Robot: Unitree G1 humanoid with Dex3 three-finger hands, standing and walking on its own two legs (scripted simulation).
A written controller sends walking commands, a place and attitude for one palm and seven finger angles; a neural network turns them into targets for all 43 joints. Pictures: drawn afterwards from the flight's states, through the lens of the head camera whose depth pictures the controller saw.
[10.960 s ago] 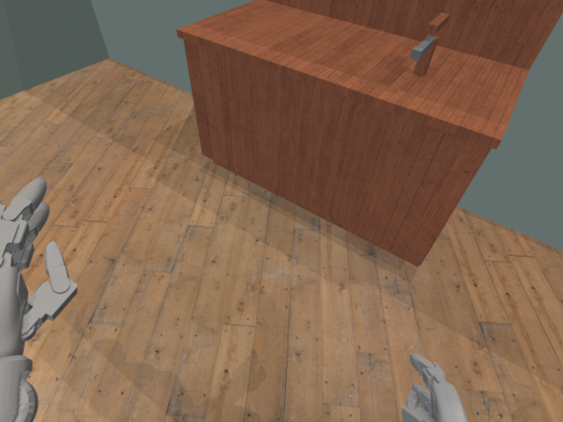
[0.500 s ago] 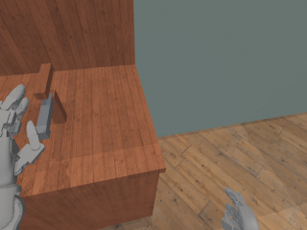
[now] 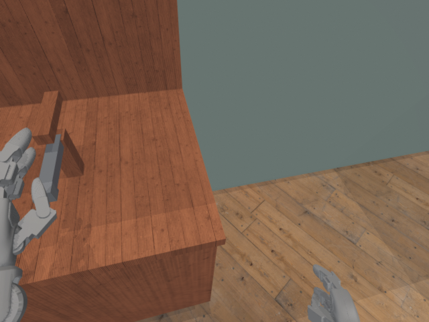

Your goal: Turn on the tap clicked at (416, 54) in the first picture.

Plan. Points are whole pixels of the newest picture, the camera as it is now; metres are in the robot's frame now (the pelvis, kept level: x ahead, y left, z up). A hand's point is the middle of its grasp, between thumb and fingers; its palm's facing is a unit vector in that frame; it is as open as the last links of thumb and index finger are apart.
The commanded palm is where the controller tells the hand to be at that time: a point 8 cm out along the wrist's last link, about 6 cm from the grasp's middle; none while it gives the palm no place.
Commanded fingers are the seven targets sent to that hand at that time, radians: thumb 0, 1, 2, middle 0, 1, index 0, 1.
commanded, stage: look again from close up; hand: left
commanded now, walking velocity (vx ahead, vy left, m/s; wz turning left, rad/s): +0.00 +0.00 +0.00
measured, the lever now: (46, 192) +0.30 +0.33 +0.07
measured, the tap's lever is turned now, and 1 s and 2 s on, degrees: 0 0 0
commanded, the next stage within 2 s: shuffle to correct the standing spot in 0.34 s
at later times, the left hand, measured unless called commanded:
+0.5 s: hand (49, 219) +0.21 +0.24 +0.16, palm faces +0.41 -0.85 -0.33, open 7.4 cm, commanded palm +0.15 +0.28 +0.17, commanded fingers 0.00 0.90 0.90 -0.20 -0.30 -0.20 -0.30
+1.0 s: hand (50, 253) +0.16 +0.22 +0.17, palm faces +0.37 -0.83 -0.42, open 7.4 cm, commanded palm +0.10 +0.26 +0.17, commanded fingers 0.00 0.90 0.90 -0.20 -0.30 -0.20 -0.30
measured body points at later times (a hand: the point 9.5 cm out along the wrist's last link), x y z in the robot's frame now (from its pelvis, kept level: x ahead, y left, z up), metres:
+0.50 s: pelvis -0.01 +0.00 +0.00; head +0.00 +0.01 +0.45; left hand +0.18 +0.29 +0.18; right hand +0.16 -0.23 -0.08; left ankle -0.02 +0.10 -0.74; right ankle +0.03 -0.14 -0.74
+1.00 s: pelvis -0.06 -0.02 -0.02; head -0.01 -0.01 +0.43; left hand +0.14 +0.26 +0.19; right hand +0.12 -0.25 -0.10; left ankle -0.02 +0.10 -0.74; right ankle +0.03 -0.14 -0.74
